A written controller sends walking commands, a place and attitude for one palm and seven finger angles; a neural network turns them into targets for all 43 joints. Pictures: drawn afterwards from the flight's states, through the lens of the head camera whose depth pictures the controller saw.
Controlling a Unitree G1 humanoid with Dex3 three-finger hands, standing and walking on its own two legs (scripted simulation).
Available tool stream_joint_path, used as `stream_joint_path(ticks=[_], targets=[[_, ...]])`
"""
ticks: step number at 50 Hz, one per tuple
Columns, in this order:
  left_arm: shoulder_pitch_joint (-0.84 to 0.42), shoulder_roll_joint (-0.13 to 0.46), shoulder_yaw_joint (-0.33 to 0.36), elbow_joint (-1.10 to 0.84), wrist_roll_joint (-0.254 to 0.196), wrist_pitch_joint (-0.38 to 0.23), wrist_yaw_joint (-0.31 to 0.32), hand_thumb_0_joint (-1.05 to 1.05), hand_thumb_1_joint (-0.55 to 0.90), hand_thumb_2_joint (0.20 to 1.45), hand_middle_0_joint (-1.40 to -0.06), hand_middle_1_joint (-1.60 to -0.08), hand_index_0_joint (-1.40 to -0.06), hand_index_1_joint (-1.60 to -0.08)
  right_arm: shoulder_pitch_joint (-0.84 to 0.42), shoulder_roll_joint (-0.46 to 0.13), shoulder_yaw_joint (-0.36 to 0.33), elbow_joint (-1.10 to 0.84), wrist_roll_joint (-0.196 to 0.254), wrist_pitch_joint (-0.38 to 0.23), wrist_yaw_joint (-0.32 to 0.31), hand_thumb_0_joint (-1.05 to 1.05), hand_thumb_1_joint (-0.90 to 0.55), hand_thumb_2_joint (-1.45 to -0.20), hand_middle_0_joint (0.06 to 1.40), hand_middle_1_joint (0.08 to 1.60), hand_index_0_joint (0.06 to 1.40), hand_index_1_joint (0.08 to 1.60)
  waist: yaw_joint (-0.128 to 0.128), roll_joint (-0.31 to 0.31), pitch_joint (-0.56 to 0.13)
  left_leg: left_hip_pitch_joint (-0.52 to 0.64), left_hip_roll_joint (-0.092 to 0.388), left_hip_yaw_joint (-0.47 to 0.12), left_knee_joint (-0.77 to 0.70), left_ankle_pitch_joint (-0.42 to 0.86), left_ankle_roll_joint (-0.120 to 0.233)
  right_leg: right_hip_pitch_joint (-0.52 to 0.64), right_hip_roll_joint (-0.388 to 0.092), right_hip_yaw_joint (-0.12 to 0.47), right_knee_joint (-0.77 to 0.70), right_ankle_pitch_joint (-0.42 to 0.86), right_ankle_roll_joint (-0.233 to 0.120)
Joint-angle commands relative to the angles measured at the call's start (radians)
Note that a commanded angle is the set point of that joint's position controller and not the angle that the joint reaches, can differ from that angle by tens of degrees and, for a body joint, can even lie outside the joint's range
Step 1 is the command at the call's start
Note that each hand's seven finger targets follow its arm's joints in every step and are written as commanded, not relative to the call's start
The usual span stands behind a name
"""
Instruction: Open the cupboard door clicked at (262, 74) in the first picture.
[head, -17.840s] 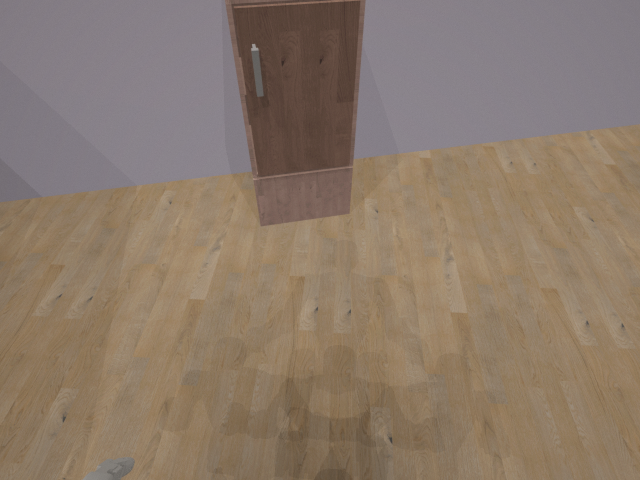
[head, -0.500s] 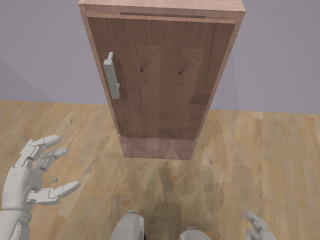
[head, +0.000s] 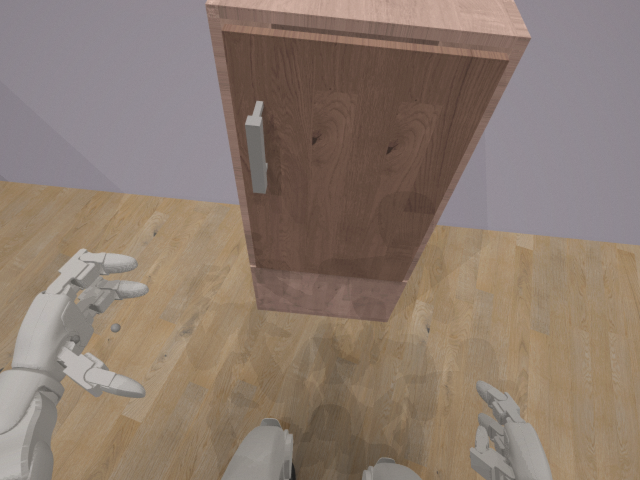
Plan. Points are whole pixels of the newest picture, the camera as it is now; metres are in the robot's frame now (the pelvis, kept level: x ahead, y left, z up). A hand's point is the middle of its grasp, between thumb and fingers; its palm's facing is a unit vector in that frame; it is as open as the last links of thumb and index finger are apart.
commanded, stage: raise the hand with hooked fingers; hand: left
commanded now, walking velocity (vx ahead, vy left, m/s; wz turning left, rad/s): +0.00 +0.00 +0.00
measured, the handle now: (259, 149) +0.58 +0.15 +0.04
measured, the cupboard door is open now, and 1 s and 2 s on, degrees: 0 0 0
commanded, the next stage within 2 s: move the hooked fingers beside the handle in 0.70 s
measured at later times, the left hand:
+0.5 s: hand (134, 299) +0.30 +0.24 +0.05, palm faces +0.01 -1.00 -0.05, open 14.0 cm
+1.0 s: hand (143, 284) +0.32 +0.24 +0.05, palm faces +0.00 -1.00 -0.03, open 14.0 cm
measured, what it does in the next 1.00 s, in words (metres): stands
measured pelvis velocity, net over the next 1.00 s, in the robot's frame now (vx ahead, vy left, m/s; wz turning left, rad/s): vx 0.01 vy -0.02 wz -0.01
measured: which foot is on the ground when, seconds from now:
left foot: down 0.00-1.00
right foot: down 0.00-1.00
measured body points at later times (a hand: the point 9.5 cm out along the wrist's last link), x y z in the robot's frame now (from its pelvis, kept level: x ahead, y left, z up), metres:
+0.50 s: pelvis +0.01 -0.02 +0.00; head +0.08 -0.01 +0.44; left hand +0.29 +0.30 +0.06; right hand +0.15 -0.28 -0.08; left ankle +0.08 +0.07 -0.66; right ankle -0.01 -0.13 -0.66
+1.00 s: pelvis +0.01 -0.02 -0.01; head +0.08 -0.01 +0.44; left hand +0.31 +0.29 +0.05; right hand +0.16 -0.28 -0.09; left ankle +0.08 +0.07 -0.66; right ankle -0.01 -0.13 -0.66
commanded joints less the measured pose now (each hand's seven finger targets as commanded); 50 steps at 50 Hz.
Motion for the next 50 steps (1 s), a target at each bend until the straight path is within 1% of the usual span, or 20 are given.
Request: stream_joint_path(ticks=[1,3,7,10,12,13,16,17,18,21,23,25,28,29,33,37,40,43,47,50], targets=[[-0.193,0.246,0.134,-0.233,-0.044,-0.115,-0.013,0.000,-0.500,0.300,-0.300,-1.200,-0.300,-1.200,0.014,-0.180,-0.080,-0.119,0.004,-0.052,-0.020,0.000,-0.900,-0.900,0.200,0.300,0.200,0.300,-0.011,0.118,-0.264,0.473,0.025,-0.167,-0.238,-0.021,-0.065,-0.126,0.042,0.010,-0.136,0.083,-0.042],[-0.204,0.280,0.168,-0.200,-0.049,-0.132,-0.008,0.000,-0.500,0.300,-0.300,-1.200,-0.300,-1.200,0.018,-0.181,-0.078,-0.107,-0.001,-0.052,-0.020,0.000,-0.900,-0.900,0.200,0.300,0.200,0.300,-0.003,0.124,-0.255,0.452,0.023,-0.164,-0.228,-0.005,-0.066,-0.117,0.045,0.013,-0.132,0.087,-0.047],[-0.219,0.261,0.151,-0.087,-0.056,-0.111,-0.041,0.000,-0.500,0.300,-0.300,-1.200,-0.300,-1.200,0.022,-0.186,-0.077,-0.096,0.008,-0.042,-0.021,0.000,-0.900,-0.900,0.200,0.300,0.200,0.300,-0.017,0.104,-0.219,0.388,0.016,-0.130,-0.217,-0.043,-0.051,-0.103,0.039,0.025,-0.156,0.069,-0.038],[-0.241,0.280,0.149,-0.032,-0.064,-0.072,-0.084,0.000,-0.500,0.300,-0.300,-1.200,-0.300,-1.200,0.036,-0.192,-0.078,-0.102,0.015,-0.039,-0.023,0.000,-0.900,-0.900,0.200,0.300,0.200,0.300,-0.015,0.078,-0.230,0.355,0.010,-0.102,-0.198,-0.001,-0.040,-0.061,0.039,0.043,-0.177,0.084,-0.035],[-0.229,0.258,0.129,-0.036,-0.071,-0.059,-0.104,0.000,-0.500,0.300,-0.300,-1.200,-0.300,-1.200,0.042,-0.190,-0.081,-0.106,0.018,-0.041,-0.023,0.000,-0.900,-0.900,0.200,0.300,0.200,0.300,-0.019,0.055,-0.248,0.352,0.007,-0.087,-0.180,0.039,-0.032,-0.046,0.038,0.051,-0.186,0.104,-0.032],[-0.236,0.250,0.120,-0.054,-0.079,-0.065,-0.111,0.000,-0.500,0.300,-0.300,-1.200,-0.300,-1.200,0.044,-0.187,-0.081,-0.107,0.017,-0.048,-0.022,0.000,-0.900,-0.900,0.200,0.300,0.200,0.300,-0.012,0.073,-0.260,0.360,0.006,-0.087,-0.171,0.073,-0.032,-0.036,0.041,0.052,-0.178,0.124,-0.038],[-0.226,0.281,0.157,-0.081,-0.085,-0.093,-0.101,0.000,-0.500,0.300,-0.300,-1.200,-0.300,-1.200,0.048,-0.187,-0.086,-0.101,0.013,-0.053,-0.015,0.000,-0.900,-0.900,0.200,0.300,0.200,0.300,-0.011,0.050,-0.277,0.348,0.007,-0.075,-0.145,0.113,-0.028,-0.032,0.039,0.065,-0.172,0.156,-0.031],[-0.220,0.281,0.163,-0.078,-0.084,-0.103,-0.091,0.000,-0.500,0.300,-0.300,-1.200,-0.300,-1.200,0.048,-0.184,-0.086,-0.098,0.013,-0.054,-0.012,0.000,-0.900,-0.900,0.200,0.300,0.200,0.300,-0.005,0.072,-0.267,0.349,0.007,-0.074,-0.145,0.117,-0.031,-0.039,0.040,0.063,-0.166,0.155,-0.033],[-0.240,0.311,0.189,-0.100,-0.084,-0.121,-0.078,0.000,-0.500,0.300,-0.300,-1.200,-0.300,-1.200,0.052,-0.184,-0.087,-0.096,0.008,-0.057,-0.011,0.000,-0.900,-0.900,0.200,0.300,0.200,0.300,-0.002,0.069,-0.274,0.340,0.007,-0.075,-0.136,0.131,-0.031,-0.030,0.043,0.063,-0.152,0.166,-0.037],[-0.236,0.302,0.190,-0.092,-0.075,-0.139,-0.055,0.000,-0.500,0.300,-0.300,-1.200,-0.300,-1.200,0.043,-0.179,-0.085,-0.094,0.008,-0.052,-0.006,0.000,-0.900,-0.900,0.200,0.300,0.200,0.300,-0.002,0.094,-0.265,0.335,0.008,-0.070,-0.141,0.101,-0.032,-0.044,0.039,0.069,-0.152,0.139,-0.031],[-0.231,0.301,0.193,-0.080,-0.079,-0.132,-0.052,0.000,-0.500,0.300,-0.300,-1.200,-0.300,-1.200,0.048,-0.179,-0.085,-0.098,0.008,-0.048,-0.007,0.000,-0.900,-0.900,0.200,0.300,0.200,0.300,-0.002,0.069,-0.262,0.310,0.005,-0.059,-0.128,0.106,-0.028,-0.020,0.040,0.082,-0.155,0.151,-0.028],[-0.224,0.292,0.184,-0.078,-0.078,-0.125,-0.058,0.000,-0.500,0.300,-0.300,-1.200,-0.300,-1.200,0.046,-0.177,-0.083,-0.097,0.011,-0.044,-0.007,0.000,-0.900,-0.900,0.200,0.300,0.200,0.300,-0.003,0.069,-0.294,0.309,0.004,-0.052,-0.119,0.133,-0.027,0.006,0.034,0.094,-0.154,0.191,-0.022],[-0.234,0.284,0.164,-0.094,-0.077,-0.116,-0.070,0.000,-0.500,0.300,-0.300,-1.200,-0.300,-1.200,0.048,-0.175,-0.084,-0.099,0.013,-0.041,-0.008,0.000,-0.900,-0.900,0.200,0.300,0.200,0.300,-0.009,0.064,-0.300,0.313,0.004,-0.050,-0.107,0.163,-0.024,0.015,0.036,0.098,-0.149,0.233,-0.021],[-0.225,0.275,0.155,-0.081,-0.074,-0.110,-0.076,0.000,-0.500,0.300,-0.300,-1.200,-0.300,-1.200,0.047,-0.177,-0.084,-0.097,0.015,-0.040,-0.008,0.000,-0.900,-0.900,0.200,0.300,0.200,0.300,-0.010,0.078,-0.295,0.319,0.005,-0.048,-0.110,0.161,-0.026,0.000,0.034,0.095,-0.151,0.234,-0.019],[-0.259,0.282,0.165,-0.085,-0.084,-0.111,-0.076,0.000,-0.500,0.300,-0.300,-1.200,-0.300,-1.200,0.045,-0.176,-0.080,-0.094,0.013,-0.037,-0.011,0.000,-0.900,-0.900,0.200,0.300,0.200,0.300,-0.013,0.065,-0.273,0.311,0.004,-0.054,-0.105,0.161,-0.025,-0.008,0.039,0.091,-0.148,0.235,-0.023],[-0.242,0.270,0.169,-0.035,-0.085,-0.108,-0.077,0.000,-0.500,0.300,-0.300,-1.200,-0.300,-1.200,0.038,-0.174,-0.079,-0.095,0.015,-0.030,-0.012,0.000,-0.900,-0.900,0.200,0.300,0.200,0.300,-0.014,0.021,-0.262,0.280,0.004,-0.048,-0.101,0.134,-0.025,0.000,0.033,0.104,-0.159,0.211,-0.014],[-0.258,0.270,0.159,-0.047,-0.083,-0.112,-0.084,0.000,-0.500,0.300,-0.300,-1.200,-0.300,-1.200,0.035,-0.173,-0.078,-0.099,0.015,-0.029,-0.010,0.000,-0.900,-0.900,0.200,0.300,0.200,0.300,-0.010,0.058,-0.279,0.298,0.004,-0.049,-0.104,0.143,-0.027,-0.005,0.034,0.099,-0.150,0.220,-0.019],[-0.380,0.261,0.127,-0.049,-0.071,-0.121,-0.078,0.000,-0.500,0.300,-0.300,-1.200,-0.300,-1.200,0.038,-0.176,-0.076,-0.083,0.012,-0.033,-0.016,0.000,-0.900,-0.900,0.200,0.300,0.200,0.300,-0.035,0.066,-0.268,0.303,0.007,-0.060,-0.092,0.128,-0.024,-0.049,0.039,0.093,-0.139,0.198,-0.023],[-0.436,0.274,0.128,-0.001,-0.053,-0.125,-0.069,0.000,-0.500,0.300,-0.300,-1.200,-0.300,-1.200,0.044,-0.183,-0.079,-0.066,0.012,-0.030,-0.023,0.000,-0.900,-0.900,0.200,0.300,0.200,0.300,-0.038,0.068,-0.274,0.322,0.013,-0.070,-0.107,0.086,-0.028,-0.081,0.036,0.083,-0.144,0.143,-0.025],[-0.530,0.269,0.101,0.024,-0.032,-0.118,-0.057,0.000,-0.500,0.300,-0.300,-1.200,-0.300,-1.200,0.046,-0.184,-0.076,-0.056,0.012,-0.027,-0.024,0.000,-0.900,-0.900,0.200,0.300,0.200,0.300,-0.044,0.106,-0.285,0.348,0.015,-0.083,-0.117,0.059,-0.031,-0.117,0.037,0.071,-0.137,0.113,-0.030]])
